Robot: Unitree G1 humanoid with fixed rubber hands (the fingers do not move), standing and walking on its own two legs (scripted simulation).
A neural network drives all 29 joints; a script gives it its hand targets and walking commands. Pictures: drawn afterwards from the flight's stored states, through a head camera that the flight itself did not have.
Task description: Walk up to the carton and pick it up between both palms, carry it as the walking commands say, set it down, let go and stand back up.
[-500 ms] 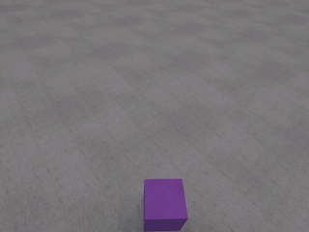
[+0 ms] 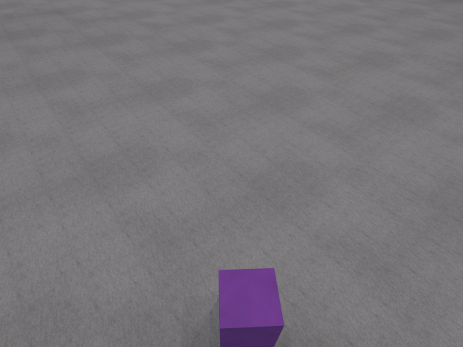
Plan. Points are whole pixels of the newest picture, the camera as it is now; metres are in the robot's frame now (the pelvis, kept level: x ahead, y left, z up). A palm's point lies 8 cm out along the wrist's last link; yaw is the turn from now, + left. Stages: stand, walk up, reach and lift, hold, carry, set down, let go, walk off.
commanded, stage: stand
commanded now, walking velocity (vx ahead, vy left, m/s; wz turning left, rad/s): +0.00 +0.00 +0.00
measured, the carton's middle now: (246, 309) +0.44 -0.06 -0.64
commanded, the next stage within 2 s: reach and lift in 0.30 s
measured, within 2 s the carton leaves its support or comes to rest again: neither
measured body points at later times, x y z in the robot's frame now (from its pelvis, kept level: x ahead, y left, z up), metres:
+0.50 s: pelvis -0.01 +0.00 +0.00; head +0.03 +0.00 +0.44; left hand +0.13 +0.24 -0.13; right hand +0.16 -0.22 -0.12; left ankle +0.06 +0.10 -0.73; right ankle -0.01 -0.13 -0.73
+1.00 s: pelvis -0.01 -0.02 -0.05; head +0.12 -0.02 +0.38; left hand +0.20 +0.20 -0.18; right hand +0.24 -0.23 -0.17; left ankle +0.06 +0.10 -0.73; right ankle -0.01 -0.13 -0.73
